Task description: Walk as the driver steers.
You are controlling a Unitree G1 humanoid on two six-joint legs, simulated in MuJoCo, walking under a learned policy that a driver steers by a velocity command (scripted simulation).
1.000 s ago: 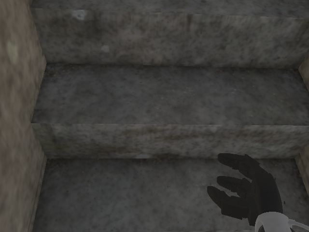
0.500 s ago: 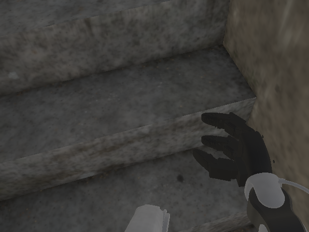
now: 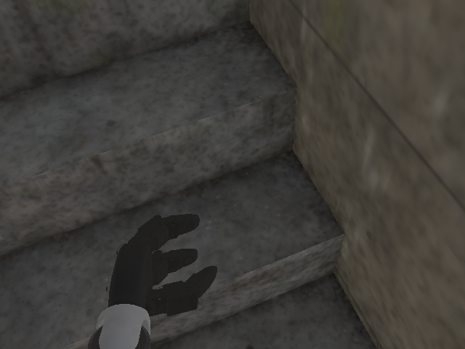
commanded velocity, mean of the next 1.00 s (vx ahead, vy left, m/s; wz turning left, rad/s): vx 0.07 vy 0.00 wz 0.70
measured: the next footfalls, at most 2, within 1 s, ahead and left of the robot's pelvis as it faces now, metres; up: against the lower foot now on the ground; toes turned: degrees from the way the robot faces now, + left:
left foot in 0.36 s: +0.04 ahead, +0.17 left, +0.00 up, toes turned +24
right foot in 0.84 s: +0.10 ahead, -0.08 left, +0.00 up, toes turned +43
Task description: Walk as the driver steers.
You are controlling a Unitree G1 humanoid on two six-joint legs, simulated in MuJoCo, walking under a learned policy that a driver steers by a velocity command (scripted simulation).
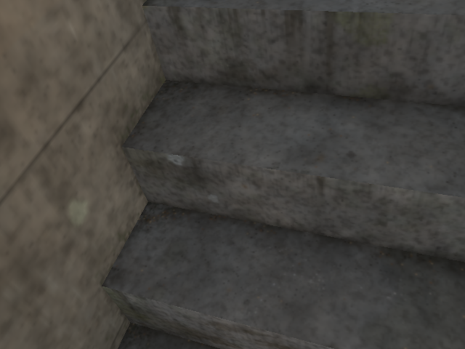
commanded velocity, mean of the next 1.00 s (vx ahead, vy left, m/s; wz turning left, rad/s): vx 0.76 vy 0.04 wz -0.81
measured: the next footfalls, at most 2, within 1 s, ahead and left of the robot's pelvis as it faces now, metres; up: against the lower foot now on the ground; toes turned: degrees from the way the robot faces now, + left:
left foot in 0.46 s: +0.32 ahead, +0.12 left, +0.20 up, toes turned -21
right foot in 0.92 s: +0.45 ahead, -0.24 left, +0.40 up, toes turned -43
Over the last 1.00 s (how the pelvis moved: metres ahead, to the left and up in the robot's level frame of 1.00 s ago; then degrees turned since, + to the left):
0.07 -0.02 0.02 38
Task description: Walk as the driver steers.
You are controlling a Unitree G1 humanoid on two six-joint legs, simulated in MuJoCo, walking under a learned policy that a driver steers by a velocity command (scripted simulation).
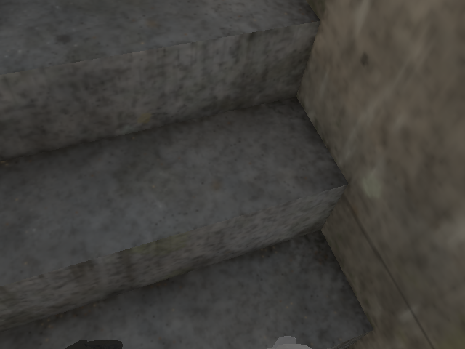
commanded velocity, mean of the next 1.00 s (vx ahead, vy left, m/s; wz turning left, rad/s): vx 0.46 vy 0.04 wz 0.66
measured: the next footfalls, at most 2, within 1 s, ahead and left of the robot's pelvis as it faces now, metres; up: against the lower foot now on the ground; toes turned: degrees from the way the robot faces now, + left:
left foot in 0.32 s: +0.24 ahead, +0.27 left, +0.20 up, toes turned +1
right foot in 0.88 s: +0.57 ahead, +0.13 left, +0.40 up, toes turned +31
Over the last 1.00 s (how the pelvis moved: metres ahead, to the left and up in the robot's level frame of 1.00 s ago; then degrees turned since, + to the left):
0.40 -0.06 0.27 -46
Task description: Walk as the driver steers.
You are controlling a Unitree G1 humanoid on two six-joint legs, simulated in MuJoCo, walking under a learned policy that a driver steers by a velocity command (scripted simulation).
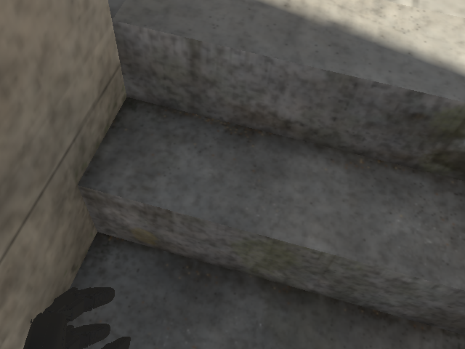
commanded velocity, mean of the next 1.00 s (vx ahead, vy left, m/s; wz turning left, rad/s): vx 0.08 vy -0.07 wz -0.30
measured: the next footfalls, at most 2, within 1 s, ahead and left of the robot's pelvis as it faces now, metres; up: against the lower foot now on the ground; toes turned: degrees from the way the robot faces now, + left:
left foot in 0.28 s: +0.14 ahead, +0.08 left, +0.01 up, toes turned +9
right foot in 0.58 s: +0.36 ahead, -0.15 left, +0.21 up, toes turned +23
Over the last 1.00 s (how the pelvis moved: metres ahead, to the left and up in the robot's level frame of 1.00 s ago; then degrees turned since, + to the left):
0.44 0.17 0.42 37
